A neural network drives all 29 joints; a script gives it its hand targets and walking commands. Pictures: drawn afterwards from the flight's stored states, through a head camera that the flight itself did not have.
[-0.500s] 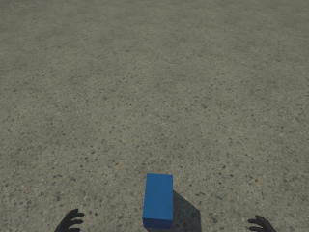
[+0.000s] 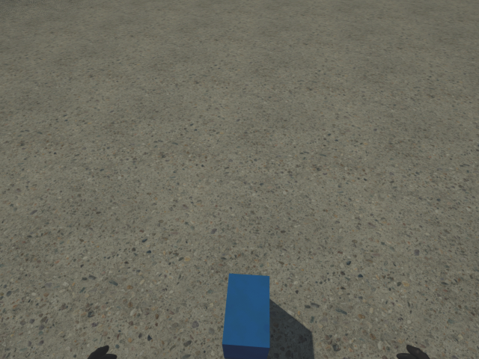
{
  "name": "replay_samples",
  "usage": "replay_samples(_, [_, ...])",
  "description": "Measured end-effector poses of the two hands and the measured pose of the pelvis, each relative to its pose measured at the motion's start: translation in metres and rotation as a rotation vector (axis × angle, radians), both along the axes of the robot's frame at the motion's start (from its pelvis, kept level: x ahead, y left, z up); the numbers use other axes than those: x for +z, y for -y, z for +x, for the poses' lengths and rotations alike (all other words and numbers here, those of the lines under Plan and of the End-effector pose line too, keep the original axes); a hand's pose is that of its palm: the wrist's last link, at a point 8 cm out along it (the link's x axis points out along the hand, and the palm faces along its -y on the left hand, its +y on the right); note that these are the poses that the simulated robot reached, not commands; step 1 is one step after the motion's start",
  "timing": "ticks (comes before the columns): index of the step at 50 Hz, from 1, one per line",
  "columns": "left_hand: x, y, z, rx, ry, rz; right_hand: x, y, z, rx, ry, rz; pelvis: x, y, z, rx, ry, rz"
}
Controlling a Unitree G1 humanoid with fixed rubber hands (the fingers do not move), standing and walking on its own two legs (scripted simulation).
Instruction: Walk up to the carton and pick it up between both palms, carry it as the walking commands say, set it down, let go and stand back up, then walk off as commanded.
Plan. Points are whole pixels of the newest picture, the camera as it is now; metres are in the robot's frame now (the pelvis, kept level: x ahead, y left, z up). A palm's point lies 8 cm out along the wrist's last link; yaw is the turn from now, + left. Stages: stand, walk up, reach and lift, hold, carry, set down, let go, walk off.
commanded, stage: stand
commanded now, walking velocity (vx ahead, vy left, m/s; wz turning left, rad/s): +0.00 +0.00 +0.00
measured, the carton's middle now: (247, 316) +0.44 +0.01 -0.68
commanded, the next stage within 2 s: walk off in 1.18 s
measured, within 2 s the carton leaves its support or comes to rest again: neither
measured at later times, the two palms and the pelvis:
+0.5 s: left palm out of the picture +0.08 +0.30 -0.10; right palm out of the picture +0.09 -0.30 -0.09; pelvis -0.02 +0.00 +0.00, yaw +0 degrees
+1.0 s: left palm out of the picture +0.06 +0.30 -0.10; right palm out of the picture +0.07 -0.31 -0.09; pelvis -0.03 +0.00 +0.01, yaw +0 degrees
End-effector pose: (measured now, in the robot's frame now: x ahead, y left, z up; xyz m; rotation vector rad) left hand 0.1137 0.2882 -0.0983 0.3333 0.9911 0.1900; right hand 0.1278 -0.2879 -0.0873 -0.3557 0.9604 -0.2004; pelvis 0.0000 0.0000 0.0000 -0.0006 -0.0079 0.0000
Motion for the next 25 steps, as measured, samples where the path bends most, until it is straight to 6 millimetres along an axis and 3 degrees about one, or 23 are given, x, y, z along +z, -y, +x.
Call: replay_samples(25, [-0.001, -0.008, -0.034, 0.023, -0.062, 0.012, -0.002, 0.014, -0.034, -0.015, -0.072, -0.015, 0.005, 0.003, -0.017, 0.001, 0.027, -0.001])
